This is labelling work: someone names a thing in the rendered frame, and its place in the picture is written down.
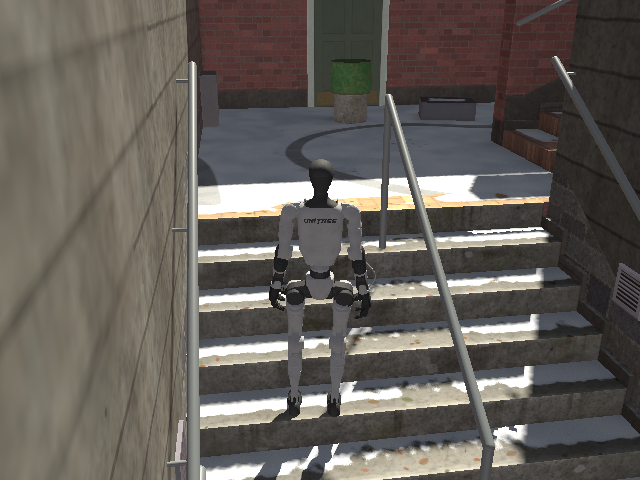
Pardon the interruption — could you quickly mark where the robot torso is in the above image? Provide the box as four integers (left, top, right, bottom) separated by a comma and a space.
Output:
297, 198, 344, 300

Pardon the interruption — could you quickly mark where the right robot hand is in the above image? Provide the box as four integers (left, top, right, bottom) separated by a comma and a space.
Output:
348, 291, 371, 319

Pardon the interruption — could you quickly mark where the right robot upper arm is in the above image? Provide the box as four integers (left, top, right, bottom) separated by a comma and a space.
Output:
342, 203, 362, 260

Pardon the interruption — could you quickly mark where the left robot hand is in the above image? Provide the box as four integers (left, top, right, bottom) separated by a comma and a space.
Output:
269, 286, 286, 311

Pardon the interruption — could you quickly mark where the robot right forearm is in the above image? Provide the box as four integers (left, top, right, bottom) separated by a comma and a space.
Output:
352, 246, 370, 295

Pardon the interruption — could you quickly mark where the robot left forearm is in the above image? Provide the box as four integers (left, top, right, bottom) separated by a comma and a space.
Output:
271, 244, 288, 289

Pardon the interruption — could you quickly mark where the robot head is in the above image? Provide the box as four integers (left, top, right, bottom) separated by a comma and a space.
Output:
303, 159, 338, 208

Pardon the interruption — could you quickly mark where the left robot upper arm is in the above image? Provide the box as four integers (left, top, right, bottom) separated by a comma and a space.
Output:
277, 202, 300, 259

